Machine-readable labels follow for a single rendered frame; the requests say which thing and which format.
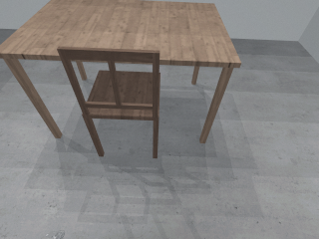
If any table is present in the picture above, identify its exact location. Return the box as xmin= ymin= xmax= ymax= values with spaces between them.
xmin=0 ymin=0 xmax=241 ymax=143

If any chair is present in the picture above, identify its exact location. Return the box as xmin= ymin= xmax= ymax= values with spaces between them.
xmin=57 ymin=46 xmax=160 ymax=158

